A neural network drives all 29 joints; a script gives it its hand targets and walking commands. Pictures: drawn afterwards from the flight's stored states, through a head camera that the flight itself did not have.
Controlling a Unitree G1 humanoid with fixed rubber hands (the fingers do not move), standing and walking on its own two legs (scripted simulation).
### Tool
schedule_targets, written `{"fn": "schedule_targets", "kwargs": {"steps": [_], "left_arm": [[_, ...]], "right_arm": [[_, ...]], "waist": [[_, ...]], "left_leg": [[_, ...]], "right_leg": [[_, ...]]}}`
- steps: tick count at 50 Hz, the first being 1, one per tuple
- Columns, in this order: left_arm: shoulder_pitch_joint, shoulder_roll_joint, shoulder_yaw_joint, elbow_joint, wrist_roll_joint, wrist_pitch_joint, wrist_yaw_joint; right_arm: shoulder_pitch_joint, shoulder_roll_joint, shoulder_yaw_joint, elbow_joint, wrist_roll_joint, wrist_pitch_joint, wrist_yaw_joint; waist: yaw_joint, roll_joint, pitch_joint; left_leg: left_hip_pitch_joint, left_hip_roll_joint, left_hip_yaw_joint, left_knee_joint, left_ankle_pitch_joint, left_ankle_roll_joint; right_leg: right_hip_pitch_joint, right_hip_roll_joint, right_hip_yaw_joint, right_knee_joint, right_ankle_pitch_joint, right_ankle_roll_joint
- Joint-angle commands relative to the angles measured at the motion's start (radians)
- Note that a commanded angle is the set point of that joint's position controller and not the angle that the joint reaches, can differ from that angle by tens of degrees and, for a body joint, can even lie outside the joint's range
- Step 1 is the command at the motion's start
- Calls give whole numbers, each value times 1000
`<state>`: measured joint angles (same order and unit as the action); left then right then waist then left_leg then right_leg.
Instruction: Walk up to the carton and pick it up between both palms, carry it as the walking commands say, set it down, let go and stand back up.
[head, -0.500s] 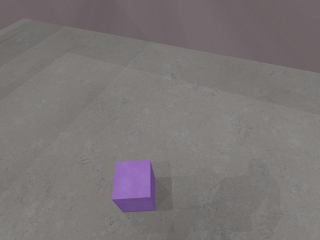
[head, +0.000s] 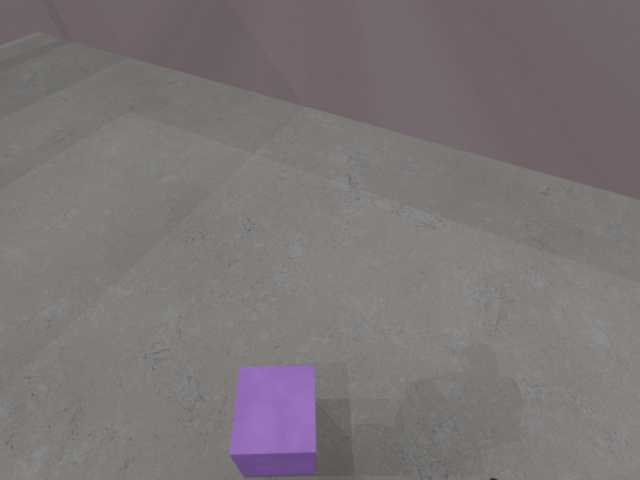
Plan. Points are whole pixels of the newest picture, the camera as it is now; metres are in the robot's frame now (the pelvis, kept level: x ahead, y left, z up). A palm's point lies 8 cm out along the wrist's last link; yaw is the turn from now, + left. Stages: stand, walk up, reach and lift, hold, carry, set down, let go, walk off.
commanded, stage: walk up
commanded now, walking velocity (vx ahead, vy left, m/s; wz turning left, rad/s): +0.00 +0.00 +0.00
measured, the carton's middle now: (278, 422) +0.39 +0.13 -0.64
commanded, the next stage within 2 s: stand in 1.04 s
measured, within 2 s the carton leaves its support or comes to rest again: neither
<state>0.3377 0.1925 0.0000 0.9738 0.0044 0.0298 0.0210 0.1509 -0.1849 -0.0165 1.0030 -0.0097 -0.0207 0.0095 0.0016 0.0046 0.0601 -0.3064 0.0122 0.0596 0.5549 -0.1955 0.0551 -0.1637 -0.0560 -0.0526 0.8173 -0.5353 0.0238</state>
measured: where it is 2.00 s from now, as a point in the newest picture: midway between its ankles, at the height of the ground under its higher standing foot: outside the picture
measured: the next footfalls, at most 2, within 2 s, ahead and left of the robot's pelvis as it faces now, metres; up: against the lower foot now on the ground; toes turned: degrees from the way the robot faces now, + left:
right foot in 0.18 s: +0.01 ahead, -0.15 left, +0.00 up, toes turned -3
left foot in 0.48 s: +0.04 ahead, +0.22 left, +0.00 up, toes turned +5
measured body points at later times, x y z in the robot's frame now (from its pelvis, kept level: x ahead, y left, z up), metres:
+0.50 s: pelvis -0.01 +0.09 -0.01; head +0.02 +0.10 +0.44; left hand -0.04 +0.33 -0.17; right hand +0.08 -0.18 -0.15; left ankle +0.00 +0.21 -0.74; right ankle -0.04 -0.14 -0.72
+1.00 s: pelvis -0.01 +0.11 +0.01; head +0.01 +0.10 +0.45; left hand +0.01 +0.37 -0.14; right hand +0.05 -0.12 -0.15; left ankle +0.00 +0.21 -0.73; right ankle +0.02 -0.02 -0.73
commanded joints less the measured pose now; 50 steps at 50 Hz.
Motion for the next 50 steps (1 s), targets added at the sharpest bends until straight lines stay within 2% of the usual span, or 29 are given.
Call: {"fn": "schedule_targets", "kwargs": {"steps": [1,3,4,5,6,7,8,9,10,11,12,13,16,18,20,21,22,23,24,26,28,29,30,31,35,39,41,43,50], "left_arm": [[119,57,35,22,1,43,6],[84,72,30,18,1,44,7],[85,132,54,-5,-4,34,20],[93,169,70,6,-5,28,51],[194,168,72,20,-11,27,72],[250,247,103,38,1,20,80],[250,307,111,30,13,15,82],[153,320,111,12,18,6,84],[43,303,111,-4,21,5,77],[-34,271,115,-14,16,7,73],[-21,260,115,-8,15,5,78],[-4,250,121,-3,15,-1,78],[74,219,107,-7,13,-27,62],[49,231,110,-16,11,-29,53],[28,249,105,-12,4,-9,36],[68,218,89,-16,8,-6,28],[67,153,69,-44,8,2,31],[27,113,49,-83,10,8,29],[-38,145,61,-92,7,21,25],[-69,136,49,-51,15,13,5],[-46,116,43,-7,9,4,-8],[-28,95,44,28,5,9,3],[9,82,39,37,0,5,3],[49,80,41,59,-2,11,7],[-9,74,29,44,-7,24,8],[-6,74,14,39,-12,2,11],[39,75,29,61,-9,-25,16],[-19,116,31,46,-2,-35,12],[-27,76,19,41,-3,-31,10]], "right_arm": [[59,-147,-16,-37,-4,16,-42],[38,-170,-16,-42,-7,23,-41],[7,-210,-36,-34,2,43,-40],[-60,-263,-82,-36,-10,86,-15],[-86,-224,-74,-58,-7,104,-9],[-82,-156,-55,-91,6,98,-6],[-120,-131,-46,-120,-5,101,-2],[-99,-171,-61,-122,-3,111,2],[-57,-185,-73,-113,-11,118,6],[-53,-209,-87,-90,-13,123,18],[-31,-190,-76,-81,-12,123,30],[-61,-178,-66,-85,-8,119,32],[-85,-132,-22,-109,10,94,36],[-37,-115,-6,-107,15,84,33],[18,-114,-5,-75,20,71,29],[93,-145,-15,-44,17,66,26],[161,-222,-43,-15,4,60,15],[243,-316,-66,-1,-3,50,5],[193,-317,-60,4,-9,52,-4],[81,-242,-42,-13,0,44,-14],[68,-193,-22,9,-1,21,-25],[58,-160,-2,14,3,4,-31],[46,-151,-1,21,6,-6,-30],[69,-151,4,16,5,-17,-33],[76,-138,3,30,1,0,-40],[100,-170,-8,10,5,8,-43],[108,-119,0,12,13,9,-39],[126,-54,10,13,14,14,-30],[102,-94,0,35,1,13,-31]], "waist": [[-3,146,37],[-17,172,56],[40,183,47],[47,296,73],[87,259,65],[133,-62,13],[162,-268,12],[130,-236,25],[89,-196,37],[45,-143,83],[33,-178,73],[42,-165,41],[83,-278,-50],[62,-336,-65],[38,-304,-67],[18,-139,-110],[-14,136,-117],[-54,382,-112],[-27,255,-39],[-49,224,6],[-15,174,56],[0,118,68],[20,122,43],[13,96,5],[-22,124,-47],[0,99,-81],[31,-5,-149],[-3,-145,-133],[10,-81,-99]], "left_leg": [[-57,216,-343,-383,-143,86],[-43,209,-363,-394,-205,97],[-28,191,-325,-349,-204,86],[-73,61,-130,-222,-141,48],[-168,18,-93,-91,-103,18],[-309,-61,-43,87,-164,-42],[-366,-55,-41,402,-300,-97],[-346,6,-153,595,-295,-93],[-277,27,-192,679,-285,-87],[-263,35,-181,688,-227,-93],[-304,14,-136,657,-215,-106],[-315,31,-141,601,-214,-107],[-228,3,-79,293,-167,-100],[-79,8,-50,114,-167,-98],[65,-37,62,-97,-48,-100],[193,7,14,-136,-25,-83],[267,155,-150,-206,92,-55],[247,357,-447,-324,120,-2],[74,363,-450,-421,-160,42],[76,255,-345,-424,-419,41],[30,206,-259,-405,-129,33],[86,236,-249,-318,360,18],[100,210,-184,-261,662,38],[162,232,-189,-237,750,14],[198,220,-197,-259,418,101],[260,216,-193,-168,505,110],[186,153,-144,-108,389,59],[120,34,-60,-111,75,5],[149,84,-99,-203,65,-11]], "right_leg": [[-40,17,39,-62,57,-13],[-31,34,19,-134,47,-8],[-50,1,15,-187,104,15],[4,-38,-21,-342,189,-2],[110,-89,9,-454,290,-11],[178,-273,232,-511,314,-75],[63,-541,490,-602,480,-187],[-1,-552,480,-595,593,-221],[-91,-516,426,-600,548,-233],[-115,-441,317,-588,457,-192],[-57,-417,287,-566,579,-171],[17,-393,230,-521,691,-158],[133,-291,102,-453,804,-104],[93,-283,72,-439,795,-89],[20,-243,35,-376,651,-57],[-53,-196,34,-287,421,-38],[-197,-102,-22,-122,138,-21],[-359,-14,8,83,-133,3],[-334,-54,83,128,-51,-10],[-349,-46,44,166,69,-24],[-269,-48,32,180,141,-16],[-252,-48,52,131,114,-6],[-188,-39,41,120,88,5],[-172,-35,63,73,101,10],[-139,4,26,-77,70,6],[-70,18,-5,-353,214,0],[104,-34,24,-477,450,-30],[108,-129,120,-480,616,-62],[38,-63,72,-465,430,-51]]}}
